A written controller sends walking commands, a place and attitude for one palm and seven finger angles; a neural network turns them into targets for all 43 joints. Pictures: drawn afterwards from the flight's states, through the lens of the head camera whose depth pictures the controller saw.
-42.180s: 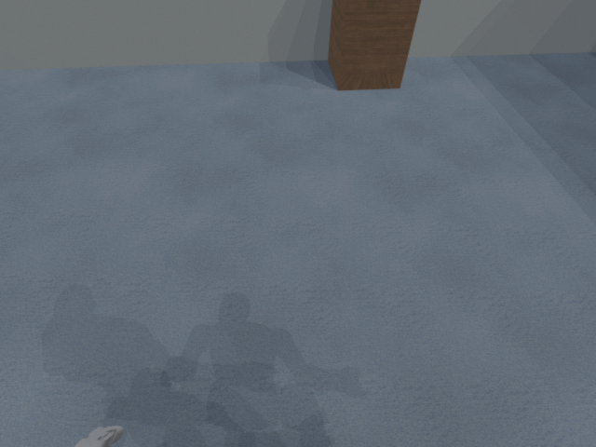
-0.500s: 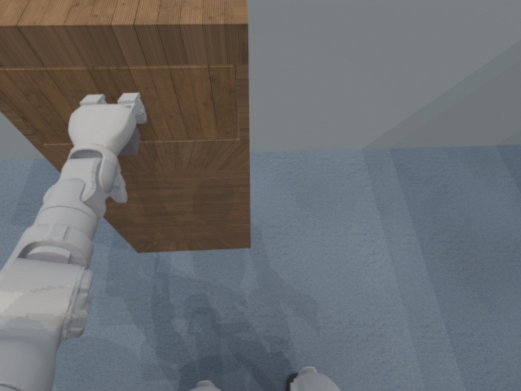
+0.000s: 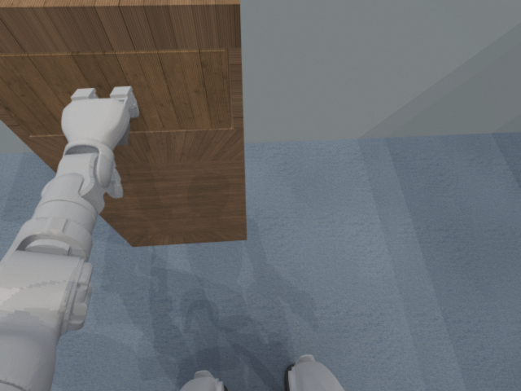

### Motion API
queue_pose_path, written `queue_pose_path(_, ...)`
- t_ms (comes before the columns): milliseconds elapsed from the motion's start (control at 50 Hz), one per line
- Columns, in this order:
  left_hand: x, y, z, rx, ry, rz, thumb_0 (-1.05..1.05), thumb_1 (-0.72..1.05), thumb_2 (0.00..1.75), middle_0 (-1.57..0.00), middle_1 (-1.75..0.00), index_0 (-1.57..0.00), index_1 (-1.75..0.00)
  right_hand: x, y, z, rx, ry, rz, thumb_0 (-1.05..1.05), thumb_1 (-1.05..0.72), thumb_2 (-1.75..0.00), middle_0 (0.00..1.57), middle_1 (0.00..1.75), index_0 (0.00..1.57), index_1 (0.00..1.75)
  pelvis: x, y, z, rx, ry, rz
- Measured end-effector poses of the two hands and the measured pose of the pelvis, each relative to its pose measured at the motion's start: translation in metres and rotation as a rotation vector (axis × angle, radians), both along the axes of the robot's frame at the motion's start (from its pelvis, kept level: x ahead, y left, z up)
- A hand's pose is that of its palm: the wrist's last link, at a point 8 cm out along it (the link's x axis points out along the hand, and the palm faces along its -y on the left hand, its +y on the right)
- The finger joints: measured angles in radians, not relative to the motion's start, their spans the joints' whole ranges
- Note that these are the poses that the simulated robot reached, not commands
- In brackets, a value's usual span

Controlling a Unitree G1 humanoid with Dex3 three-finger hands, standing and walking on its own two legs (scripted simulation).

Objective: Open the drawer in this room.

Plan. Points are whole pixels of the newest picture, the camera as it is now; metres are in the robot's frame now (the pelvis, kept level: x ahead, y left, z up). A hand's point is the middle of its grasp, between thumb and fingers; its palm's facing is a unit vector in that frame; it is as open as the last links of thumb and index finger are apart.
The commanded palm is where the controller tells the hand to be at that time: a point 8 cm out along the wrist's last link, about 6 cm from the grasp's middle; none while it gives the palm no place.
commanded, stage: lower the fingers behind the handle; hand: left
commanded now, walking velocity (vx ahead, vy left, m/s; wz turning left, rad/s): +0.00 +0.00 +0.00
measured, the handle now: (112, 116) +0.56 +0.21 +0.04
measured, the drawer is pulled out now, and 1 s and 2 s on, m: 0.00 0.00 0.10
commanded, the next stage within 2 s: close the thumb around the handle in 0.18 s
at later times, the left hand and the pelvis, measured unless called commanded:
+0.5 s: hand (111, 143) +0.51 +0.21 +0.03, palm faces -0.07 -0.01 -1.00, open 12.5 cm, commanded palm +0.49 +0.21 +0.08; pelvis +0.00 +0.00 +0.00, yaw +0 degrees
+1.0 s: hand (112, 145) +0.51 +0.21 +0.02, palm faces -0.07 -0.02 -1.00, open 8.1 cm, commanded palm +0.49 +0.21 +0.08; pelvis +0.01 +0.00 +0.00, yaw +0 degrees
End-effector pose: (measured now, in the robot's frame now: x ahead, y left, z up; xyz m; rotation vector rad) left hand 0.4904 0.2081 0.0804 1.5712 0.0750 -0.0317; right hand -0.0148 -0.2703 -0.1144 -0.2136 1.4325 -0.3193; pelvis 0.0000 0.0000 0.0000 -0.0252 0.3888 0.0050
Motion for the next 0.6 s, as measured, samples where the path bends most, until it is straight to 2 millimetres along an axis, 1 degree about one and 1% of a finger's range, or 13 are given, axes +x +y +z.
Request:
queue_pose_path(200, 0.000, 0.000, 0.001, -0.005, 0.012, -0.006, 0.00, -0.49, 0.30, -0.30, -1.20, -0.32, -1.20, -0.005, -0.001, 0.003, -0.005, 0.006, -0.008, 0.00, -0.90, -0.90, 0.21, 0.30, 0.20, 0.30, 0.000, 0.000, 0.001, 0.000, -0.004, -0.003)
queue_pose_path(320, -0.001, 0.001, 0.001, -0.006, 0.004, -0.012, 0.00, -0.48, 0.30, -0.30, -1.20, -0.32, -1.20, -0.002, -0.002, 0.002, -0.006, 0.006, -0.003, 0.00, -0.90, -0.90, 0.20, 0.30, 0.20, 0.30, 0.001, 0.000, 0.001, -0.001, -0.003, -0.001)
queue_pose_path(380, -0.001, 0.001, 0.000, -0.007, 0.000, -0.011, 0.00, -0.46, 0.32, -0.30, -1.21, -0.32, -1.20, 0.000, -0.002, 0.002, -0.006, 0.003, 0.001, 0.00, -0.90, -0.90, 0.20, 0.30, 0.20, 0.30, 0.002, 0.000, 0.001, -0.001, -0.001, -0.001)
queue_pose_path(480, 0.000, 0.001, 0.000, -0.010, -0.002, -0.005, 0.00, -0.32, 0.38, -0.31, -1.22, -0.33, -1.22, 0.005, -0.002, 0.002, -0.005, -0.004, 0.006, 0.00, -0.90, -0.90, 0.20, 0.30, 0.20, 0.30, 0.002, 0.000, 0.001, -0.001, -0.001, 0.000)
queue_pose_path(600, 0.002, 0.000, 0.000, 0.000, 0.003, -0.002, 0.00, -0.05, 0.49, -0.34, -1.25, -0.35, -1.24, 0.009, -0.002, 0.002, -0.005, -0.014, 0.008, 0.00, -0.90, -0.90, 0.20, 0.30, 0.20, 0.30, 0.003, 0.000, 0.001, -0.001, 0.001, 0.001)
